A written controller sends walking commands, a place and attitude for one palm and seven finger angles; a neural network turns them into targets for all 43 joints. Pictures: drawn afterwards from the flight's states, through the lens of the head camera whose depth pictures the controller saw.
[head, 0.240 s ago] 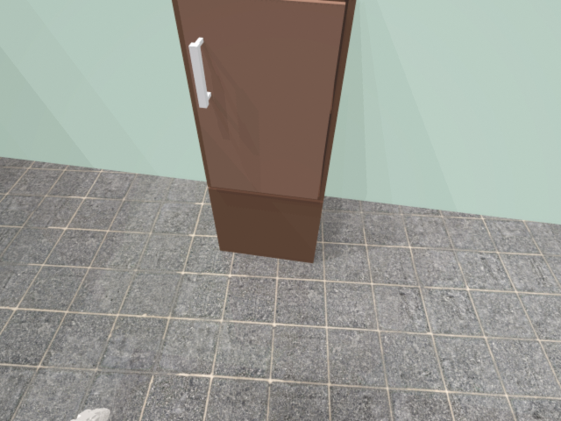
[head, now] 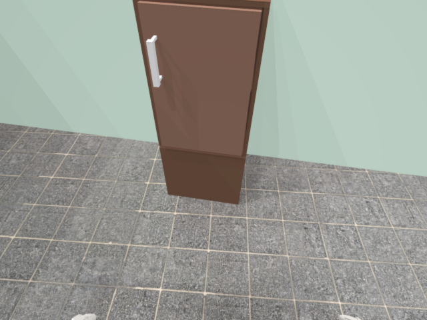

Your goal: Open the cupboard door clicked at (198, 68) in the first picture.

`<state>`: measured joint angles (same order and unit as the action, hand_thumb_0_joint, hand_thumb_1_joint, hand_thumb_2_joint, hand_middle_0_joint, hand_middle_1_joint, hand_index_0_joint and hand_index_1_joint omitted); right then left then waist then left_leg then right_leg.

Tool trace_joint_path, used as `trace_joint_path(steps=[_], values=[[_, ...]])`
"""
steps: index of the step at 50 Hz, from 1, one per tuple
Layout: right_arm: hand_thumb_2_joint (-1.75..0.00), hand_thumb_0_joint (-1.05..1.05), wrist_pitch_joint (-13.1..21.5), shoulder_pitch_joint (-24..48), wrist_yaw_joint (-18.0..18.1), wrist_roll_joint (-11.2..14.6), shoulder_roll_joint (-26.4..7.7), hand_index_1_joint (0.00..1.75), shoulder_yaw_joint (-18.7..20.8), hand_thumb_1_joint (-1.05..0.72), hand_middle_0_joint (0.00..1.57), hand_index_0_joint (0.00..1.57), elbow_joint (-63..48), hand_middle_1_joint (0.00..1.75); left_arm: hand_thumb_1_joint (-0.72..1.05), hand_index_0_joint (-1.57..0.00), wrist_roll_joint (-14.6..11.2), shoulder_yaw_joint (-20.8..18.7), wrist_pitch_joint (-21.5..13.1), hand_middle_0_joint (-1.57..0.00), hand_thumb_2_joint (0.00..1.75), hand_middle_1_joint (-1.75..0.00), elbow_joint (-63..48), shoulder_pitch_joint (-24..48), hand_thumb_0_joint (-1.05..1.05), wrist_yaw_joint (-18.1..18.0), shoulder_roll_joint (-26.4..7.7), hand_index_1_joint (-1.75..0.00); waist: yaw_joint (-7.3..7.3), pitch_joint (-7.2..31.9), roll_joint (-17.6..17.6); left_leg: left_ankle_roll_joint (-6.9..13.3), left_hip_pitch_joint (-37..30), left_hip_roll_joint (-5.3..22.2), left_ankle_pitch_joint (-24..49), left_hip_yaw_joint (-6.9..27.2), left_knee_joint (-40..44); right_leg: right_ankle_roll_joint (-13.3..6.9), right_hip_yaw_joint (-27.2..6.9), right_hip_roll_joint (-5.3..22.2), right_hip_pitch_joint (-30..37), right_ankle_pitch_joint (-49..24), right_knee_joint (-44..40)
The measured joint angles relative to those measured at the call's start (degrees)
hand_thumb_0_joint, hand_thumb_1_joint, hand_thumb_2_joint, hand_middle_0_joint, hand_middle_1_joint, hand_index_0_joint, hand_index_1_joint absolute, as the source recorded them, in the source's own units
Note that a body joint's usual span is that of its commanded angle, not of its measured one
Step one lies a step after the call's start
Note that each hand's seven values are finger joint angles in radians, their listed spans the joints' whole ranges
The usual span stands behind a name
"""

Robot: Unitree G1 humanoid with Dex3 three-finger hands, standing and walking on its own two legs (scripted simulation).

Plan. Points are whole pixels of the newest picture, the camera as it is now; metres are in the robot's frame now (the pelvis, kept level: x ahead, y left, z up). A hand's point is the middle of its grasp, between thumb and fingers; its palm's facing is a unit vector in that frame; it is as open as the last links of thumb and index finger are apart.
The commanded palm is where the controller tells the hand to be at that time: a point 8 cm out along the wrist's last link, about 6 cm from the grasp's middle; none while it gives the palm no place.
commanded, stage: stand and wait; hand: left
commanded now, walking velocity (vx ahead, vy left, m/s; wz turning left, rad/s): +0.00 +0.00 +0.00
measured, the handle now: (155, 61) +0.87 +0.26 +0.07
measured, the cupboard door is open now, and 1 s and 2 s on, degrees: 0 0 0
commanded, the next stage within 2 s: look at it before walking up in 0.58 s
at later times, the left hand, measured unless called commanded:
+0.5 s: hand out of the picture +0.05 +0.23 -0.15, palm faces -0.03 -0.94 -0.34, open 7.4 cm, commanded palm none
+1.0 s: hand out of the picture +0.06 +0.23 -0.15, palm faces -0.03 -0.94 -0.33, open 7.4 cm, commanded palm none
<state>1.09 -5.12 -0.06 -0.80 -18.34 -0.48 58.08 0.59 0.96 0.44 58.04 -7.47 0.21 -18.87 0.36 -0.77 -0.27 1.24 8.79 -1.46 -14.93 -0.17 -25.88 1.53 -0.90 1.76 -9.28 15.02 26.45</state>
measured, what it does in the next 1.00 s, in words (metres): stands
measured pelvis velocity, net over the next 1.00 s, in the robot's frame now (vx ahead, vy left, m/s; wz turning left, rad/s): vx -0.01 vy -0.02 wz -0.01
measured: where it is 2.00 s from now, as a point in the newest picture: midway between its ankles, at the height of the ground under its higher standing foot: outside the picture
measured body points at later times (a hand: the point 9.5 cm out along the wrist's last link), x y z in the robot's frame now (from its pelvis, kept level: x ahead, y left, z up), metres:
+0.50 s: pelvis -0.01 -0.01 +0.00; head -0.01 -0.02 +0.45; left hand +0.06 +0.28 -0.13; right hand +0.05 -0.31 -0.13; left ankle -0.01 +0.11 -0.74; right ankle -0.01 -0.14 -0.74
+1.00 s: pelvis -0.01 -0.02 +0.01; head -0.01 -0.02 +0.46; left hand +0.06 +0.28 -0.13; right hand +0.06 -0.31 -0.13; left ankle -0.01 +0.11 -0.74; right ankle -0.01 -0.14 -0.74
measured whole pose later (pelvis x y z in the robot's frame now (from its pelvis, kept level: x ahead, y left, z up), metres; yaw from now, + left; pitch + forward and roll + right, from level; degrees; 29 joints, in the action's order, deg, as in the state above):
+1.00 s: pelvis -0.01 -0.02 +0.01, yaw +0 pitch -2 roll +0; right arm 0.8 -7.4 -0.1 -0.5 -19.2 -0.4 63.7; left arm 0.5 0.6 -0.2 62.1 -8.2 0.2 -19.1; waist -0.2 -1.9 0.1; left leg -0.4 7.8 0.3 -11.5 0.2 -21.4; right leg 0.1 -0.5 0.0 -8.4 11.5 22.0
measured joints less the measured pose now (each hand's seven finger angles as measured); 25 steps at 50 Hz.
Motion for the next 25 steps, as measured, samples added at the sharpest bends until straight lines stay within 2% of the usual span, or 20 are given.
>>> trace_joint_path(steps=[25], values=[[-0.9, 0.0, -0.5, -3.0, 0.1, 0.3, -1.2, 0.3, 0.2, -0.9, 0.2, 0.2, 5.6, 0.3, 0.91, -0.2, -0.2, -0.4, -0.4, -0.2, 0.9, -0.3, 4.3, -1.5, 0.01, 0.0, -0.7, -0.3, -0.55, -1.2, 0.4, -1.4, -0.8, 1.5, 2.8, 0.3, 3.3, -1.2, 0.3, -1.4, 0.8, -2.9, -3.3]])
